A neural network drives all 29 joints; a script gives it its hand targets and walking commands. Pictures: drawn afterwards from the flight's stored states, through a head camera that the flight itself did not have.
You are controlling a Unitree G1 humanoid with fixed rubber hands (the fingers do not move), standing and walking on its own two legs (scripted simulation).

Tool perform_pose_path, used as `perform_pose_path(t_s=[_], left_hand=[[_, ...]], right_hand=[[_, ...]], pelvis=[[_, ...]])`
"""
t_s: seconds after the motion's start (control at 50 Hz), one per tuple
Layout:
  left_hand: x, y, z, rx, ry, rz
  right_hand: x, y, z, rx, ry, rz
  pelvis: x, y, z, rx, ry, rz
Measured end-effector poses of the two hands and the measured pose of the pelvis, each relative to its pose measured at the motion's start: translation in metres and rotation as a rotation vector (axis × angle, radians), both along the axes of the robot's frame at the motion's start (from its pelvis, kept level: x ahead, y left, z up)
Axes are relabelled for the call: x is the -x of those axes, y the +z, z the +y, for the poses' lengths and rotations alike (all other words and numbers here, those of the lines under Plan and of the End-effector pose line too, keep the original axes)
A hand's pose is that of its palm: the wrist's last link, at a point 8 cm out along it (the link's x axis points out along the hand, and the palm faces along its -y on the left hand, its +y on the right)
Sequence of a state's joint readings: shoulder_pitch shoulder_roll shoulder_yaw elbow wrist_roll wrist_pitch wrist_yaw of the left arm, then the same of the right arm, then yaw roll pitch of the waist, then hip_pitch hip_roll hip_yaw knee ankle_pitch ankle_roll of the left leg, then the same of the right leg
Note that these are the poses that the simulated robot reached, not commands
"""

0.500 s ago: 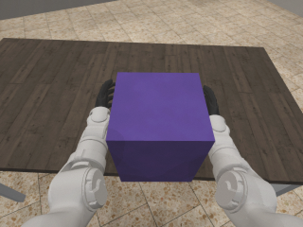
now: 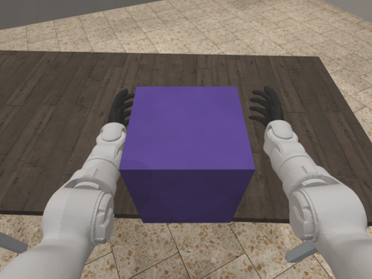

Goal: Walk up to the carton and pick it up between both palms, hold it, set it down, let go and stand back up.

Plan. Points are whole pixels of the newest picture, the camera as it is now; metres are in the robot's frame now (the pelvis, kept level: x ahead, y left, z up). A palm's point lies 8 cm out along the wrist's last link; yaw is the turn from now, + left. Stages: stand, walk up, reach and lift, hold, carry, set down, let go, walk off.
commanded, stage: set down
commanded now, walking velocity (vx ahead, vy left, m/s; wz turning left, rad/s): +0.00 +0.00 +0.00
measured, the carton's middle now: (186, 159) +0.38 +0.02 +0.05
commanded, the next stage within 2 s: none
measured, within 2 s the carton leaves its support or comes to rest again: neither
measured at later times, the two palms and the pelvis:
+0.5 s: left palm (107, 88) +0.44 +0.17 +0.20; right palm (299, 96) +0.43 -0.20 +0.18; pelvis -0.03 -0.01 +0.00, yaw +0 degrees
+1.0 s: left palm (98, 84) +0.44 +0.18 +0.21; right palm (291, 88) +0.44 -0.18 +0.19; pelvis -0.01 -0.03 +0.01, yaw +2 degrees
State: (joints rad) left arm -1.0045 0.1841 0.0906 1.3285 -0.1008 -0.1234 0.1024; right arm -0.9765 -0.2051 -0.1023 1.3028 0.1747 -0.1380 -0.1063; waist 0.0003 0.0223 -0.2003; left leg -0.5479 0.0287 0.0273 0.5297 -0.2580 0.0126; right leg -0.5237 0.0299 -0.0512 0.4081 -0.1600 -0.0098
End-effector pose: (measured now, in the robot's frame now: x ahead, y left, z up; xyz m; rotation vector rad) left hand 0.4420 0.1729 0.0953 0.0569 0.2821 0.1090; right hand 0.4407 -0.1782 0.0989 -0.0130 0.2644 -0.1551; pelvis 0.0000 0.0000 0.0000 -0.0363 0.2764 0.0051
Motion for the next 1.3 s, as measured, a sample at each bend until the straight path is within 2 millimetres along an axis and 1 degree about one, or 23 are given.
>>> perform_pose_path(t_s=[0.06,0.14,0.2,0.28,0.38,0.48,0.52,0.6,0.68,0.72,0.8,0.9,1.0,1.08,1.18,1.3], left_hand=[[0.001,0.003,0.000,0.010,-0.007,-0.002],[0.003,0.014,-0.001,0.021,-0.007,-0.035],[0.006,0.021,-0.003,0.023,-0.008,-0.023],[0.007,0.036,-0.005,0.027,-0.003,-0.029],[0.007,0.064,-0.004,0.026,0.008,-0.039],[0.003,0.096,-0.005,0.030,0.006,-0.044],[0.002,0.106,-0.006,0.031,0.005,-0.041],[0.000,0.116,-0.007,0.035,0.001,-0.034],[-0.001,0.119,-0.007,0.028,-0.003,-0.030],[-0.001,0.118,-0.007,0.026,-0.005,-0.029],[-0.002,0.115,-0.005,0.039,-0.002,-0.018],[-0.003,0.111,0.004,0.047,0.015,-0.028],[0.000,0.110,0.010,0.043,0.019,-0.041],[0.006,0.102,0.012,0.046,0.018,-0.023],[0.019,0.089,0.011,0.045,0.007,-0.023],[0.045,0.062,0.017,0.045,0.009,-0.009]], right_hand=[[0.004,0.005,-0.006,0.003,0.001,0.001],[0.011,0.009,-0.006,-0.017,0.009,-0.009],[0.016,0.010,-0.007,-0.029,0.010,0.009],[0.020,0.018,-0.009,-0.038,0.002,0.011],[0.020,0.042,-0.015,-0.057,-0.011,0.003],[0.016,0.078,-0.021,-0.053,-0.018,-0.008],[0.014,0.091,-0.023,-0.052,-0.021,-0.007],[0.011,0.111,-0.021,-0.051,-0.012,-0.012],[0.009,0.120,-0.015,-0.053,-0.001,-0.019],[0.007,0.119,-0.012,-0.055,0.004,-0.019],[0.004,0.111,-0.008,-0.045,0.005,0.003],[0.001,0.102,-0.005,-0.049,0.002,0.000],[0.003,0.095,-0.005,-0.038,0.004,-0.012],[0.008,0.087,-0.007,-0.038,-0.003,-0.003],[0.021,0.070,-0.012,-0.046,-0.003,-0.010],[0.049,0.048,-0.013,-0.056,0.010,-0.037]], pelvis=[[0.004,0.000,-0.002,-0.005,0.002,-0.004],[0.010,-0.001,-0.005,-0.011,-0.001,0.002],[0.014,-0.001,-0.007,-0.013,-0.005,-0.007],[0.020,-0.002,-0.009,-0.015,-0.003,-0.009],[0.026,-0.001,-0.011,-0.018,-0.004,-0.030],[0.030,0.001,-0.014,-0.026,-0.003,-0.051],[0.030,0.002,-0.015,-0.029,-0.002,-0.061],[0.029,0.004,-0.018,-0.031,-0.001,-0.080],[0.025,0.006,-0.020,-0.031,0.003,-0.092],[0.023,0.006,-0.022,-0.031,0.006,-0.098],[0.019,0.007,-0.024,-0.030,0.013,-0.112],[0.014,0.009,-0.026,-0.028,0.019,-0.117],[0.010,0.010,-0.026,-0.027,0.024,-0.140],[0.009,0.011,-0.024,-0.026,0.022,-0.162],[0.007,0.013,-0.022,-0.024,0.017,-0.200],[0.009,0.014,-0.020,-0.026,0.011,-0.247]])
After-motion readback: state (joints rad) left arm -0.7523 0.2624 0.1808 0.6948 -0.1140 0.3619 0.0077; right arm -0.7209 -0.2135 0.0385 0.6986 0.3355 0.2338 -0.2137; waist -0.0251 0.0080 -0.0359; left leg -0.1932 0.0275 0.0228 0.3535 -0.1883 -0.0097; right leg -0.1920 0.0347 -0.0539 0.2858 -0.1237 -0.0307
